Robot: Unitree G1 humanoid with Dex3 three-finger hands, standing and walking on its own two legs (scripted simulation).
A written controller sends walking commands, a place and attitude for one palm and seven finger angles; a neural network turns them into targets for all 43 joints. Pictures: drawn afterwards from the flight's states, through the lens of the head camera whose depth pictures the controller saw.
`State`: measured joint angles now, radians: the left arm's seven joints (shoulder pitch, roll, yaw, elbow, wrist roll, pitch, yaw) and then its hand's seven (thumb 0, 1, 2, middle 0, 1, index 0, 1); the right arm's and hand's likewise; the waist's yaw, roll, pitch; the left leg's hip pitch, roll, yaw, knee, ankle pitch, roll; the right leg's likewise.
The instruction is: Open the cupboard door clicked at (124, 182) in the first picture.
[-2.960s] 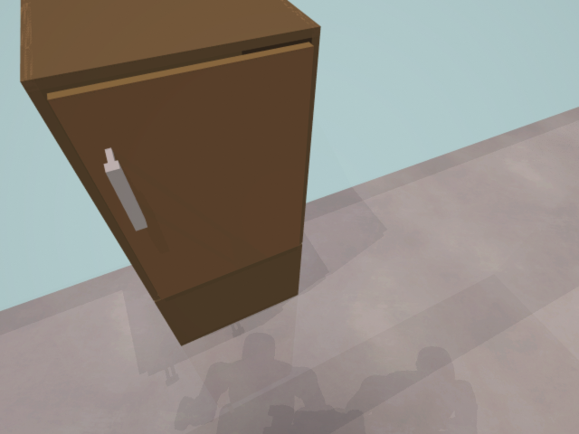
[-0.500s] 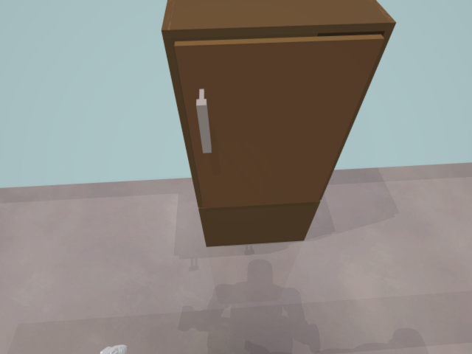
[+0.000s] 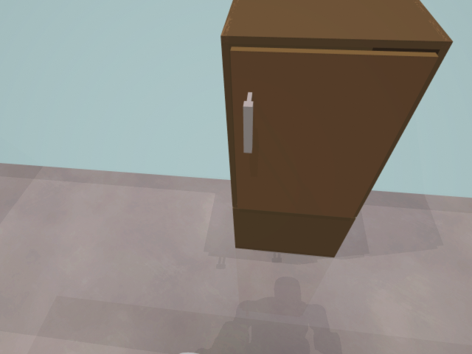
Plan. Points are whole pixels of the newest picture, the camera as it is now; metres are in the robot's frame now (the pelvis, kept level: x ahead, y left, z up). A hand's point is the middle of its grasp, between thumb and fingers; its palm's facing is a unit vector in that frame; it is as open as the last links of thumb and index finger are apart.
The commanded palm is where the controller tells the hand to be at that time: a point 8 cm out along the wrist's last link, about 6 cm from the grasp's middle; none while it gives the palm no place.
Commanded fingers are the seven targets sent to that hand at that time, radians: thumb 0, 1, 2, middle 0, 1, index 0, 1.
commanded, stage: come to a stop and stand still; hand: left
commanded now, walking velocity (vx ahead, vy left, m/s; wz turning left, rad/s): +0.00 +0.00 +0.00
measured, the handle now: (248, 123) +0.62 +0.05 +0.02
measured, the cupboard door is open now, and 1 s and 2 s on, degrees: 0 0 0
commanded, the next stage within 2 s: look again from close up in 0.48 s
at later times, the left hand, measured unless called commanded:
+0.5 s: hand out of the picture +0.04 +0.23 -0.18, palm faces +0.00 -0.98 -0.22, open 7.3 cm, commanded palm none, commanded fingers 0.00 0.90 0.90 -0.20 -0.30 -0.20 -0.30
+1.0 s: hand out of the picture +0.02 +0.23 -0.18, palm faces -0.02 -0.98 -0.22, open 7.4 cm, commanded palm none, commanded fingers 0.00 0.90 0.90 -0.20 -0.30 -0.20 -0.30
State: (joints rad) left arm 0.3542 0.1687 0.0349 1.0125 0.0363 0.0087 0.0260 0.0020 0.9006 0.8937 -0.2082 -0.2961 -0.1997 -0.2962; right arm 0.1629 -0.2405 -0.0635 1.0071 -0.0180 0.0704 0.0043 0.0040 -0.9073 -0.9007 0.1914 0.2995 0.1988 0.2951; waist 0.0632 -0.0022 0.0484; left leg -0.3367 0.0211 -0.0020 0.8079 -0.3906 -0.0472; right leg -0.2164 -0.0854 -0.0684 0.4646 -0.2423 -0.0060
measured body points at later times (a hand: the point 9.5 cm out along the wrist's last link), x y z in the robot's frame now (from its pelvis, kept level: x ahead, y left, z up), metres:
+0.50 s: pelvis +0.01 +0.05 -0.01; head +0.02 +0.04 +0.44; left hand +0.04 +0.28 -0.16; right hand +0.02 -0.18 -0.17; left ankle -0.02 +0.15 -0.74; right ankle -0.02 -0.06 -0.75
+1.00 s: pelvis +0.01 +0.06 -0.01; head +0.01 +0.04 +0.44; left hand +0.02 +0.28 -0.16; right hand -0.01 -0.15 -0.18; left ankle -0.02 +0.15 -0.75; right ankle -0.02 -0.06 -0.75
